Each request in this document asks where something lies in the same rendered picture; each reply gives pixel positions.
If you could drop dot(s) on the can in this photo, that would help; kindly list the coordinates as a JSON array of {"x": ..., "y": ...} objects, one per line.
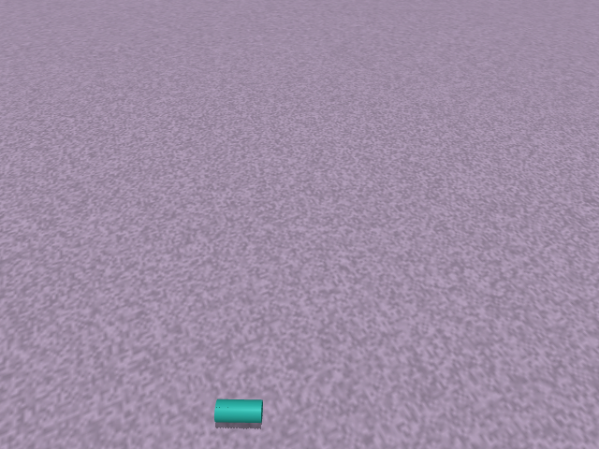
[{"x": 238, "y": 411}]

